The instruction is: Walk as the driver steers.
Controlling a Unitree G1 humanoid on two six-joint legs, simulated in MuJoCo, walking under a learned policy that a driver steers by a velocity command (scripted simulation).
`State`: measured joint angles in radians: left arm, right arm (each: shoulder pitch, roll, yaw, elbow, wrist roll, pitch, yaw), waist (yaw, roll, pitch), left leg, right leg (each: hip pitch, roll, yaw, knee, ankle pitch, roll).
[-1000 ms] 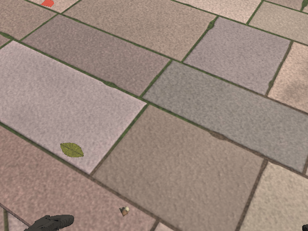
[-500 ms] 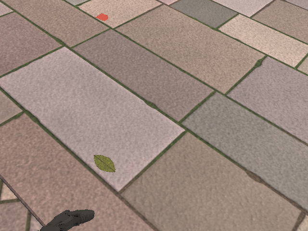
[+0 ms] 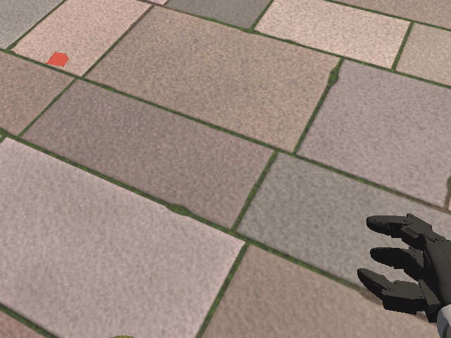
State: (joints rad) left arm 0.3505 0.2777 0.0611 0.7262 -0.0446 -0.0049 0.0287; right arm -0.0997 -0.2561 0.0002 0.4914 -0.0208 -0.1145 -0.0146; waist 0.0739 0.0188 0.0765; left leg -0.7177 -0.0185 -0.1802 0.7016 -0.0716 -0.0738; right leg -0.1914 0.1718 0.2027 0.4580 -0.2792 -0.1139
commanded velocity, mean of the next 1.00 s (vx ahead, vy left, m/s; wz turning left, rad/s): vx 0.35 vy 0.00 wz -0.13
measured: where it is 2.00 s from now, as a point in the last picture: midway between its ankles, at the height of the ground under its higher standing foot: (300, 297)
